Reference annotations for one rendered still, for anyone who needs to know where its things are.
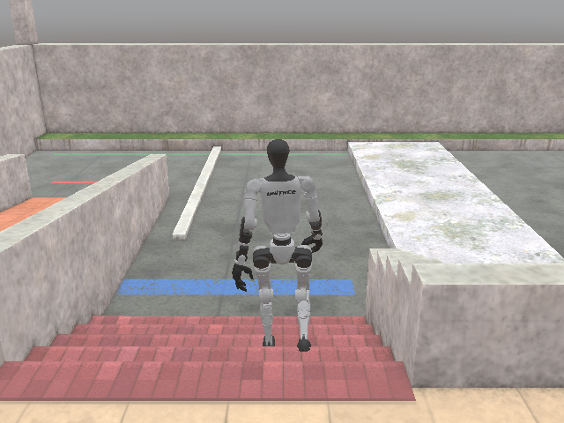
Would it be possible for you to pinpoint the robot right foot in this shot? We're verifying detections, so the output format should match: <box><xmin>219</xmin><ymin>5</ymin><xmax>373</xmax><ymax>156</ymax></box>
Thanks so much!
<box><xmin>297</xmin><ymin>337</ymin><xmax>311</xmax><ymax>352</ymax></box>

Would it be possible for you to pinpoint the robot right forearm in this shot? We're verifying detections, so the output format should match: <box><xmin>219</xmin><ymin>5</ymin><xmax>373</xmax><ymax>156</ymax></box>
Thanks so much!
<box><xmin>309</xmin><ymin>210</ymin><xmax>323</xmax><ymax>240</ymax></box>

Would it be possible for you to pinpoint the robot left forearm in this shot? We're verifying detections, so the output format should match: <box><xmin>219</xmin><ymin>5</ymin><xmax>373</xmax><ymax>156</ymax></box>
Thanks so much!
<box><xmin>234</xmin><ymin>217</ymin><xmax>252</xmax><ymax>265</ymax></box>

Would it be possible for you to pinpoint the robot right hand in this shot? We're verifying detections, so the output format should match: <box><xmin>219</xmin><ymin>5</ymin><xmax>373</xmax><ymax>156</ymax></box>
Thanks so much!
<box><xmin>301</xmin><ymin>235</ymin><xmax>323</xmax><ymax>253</ymax></box>

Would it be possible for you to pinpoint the robot left hand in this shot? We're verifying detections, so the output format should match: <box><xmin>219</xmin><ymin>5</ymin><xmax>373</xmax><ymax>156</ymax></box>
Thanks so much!
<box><xmin>232</xmin><ymin>263</ymin><xmax>253</xmax><ymax>292</ymax></box>

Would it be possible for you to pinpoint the robot right upper arm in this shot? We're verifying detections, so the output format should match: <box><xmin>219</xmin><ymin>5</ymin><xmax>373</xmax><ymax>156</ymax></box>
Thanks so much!
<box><xmin>297</xmin><ymin>176</ymin><xmax>320</xmax><ymax>222</ymax></box>

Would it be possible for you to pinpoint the robot left upper arm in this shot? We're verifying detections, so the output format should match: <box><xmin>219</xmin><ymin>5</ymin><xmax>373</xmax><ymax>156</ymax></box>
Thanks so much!
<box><xmin>244</xmin><ymin>178</ymin><xmax>262</xmax><ymax>230</ymax></box>

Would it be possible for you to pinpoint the right robot shin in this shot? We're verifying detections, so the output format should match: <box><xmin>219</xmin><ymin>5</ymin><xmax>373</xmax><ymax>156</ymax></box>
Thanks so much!
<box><xmin>297</xmin><ymin>290</ymin><xmax>310</xmax><ymax>340</ymax></box>

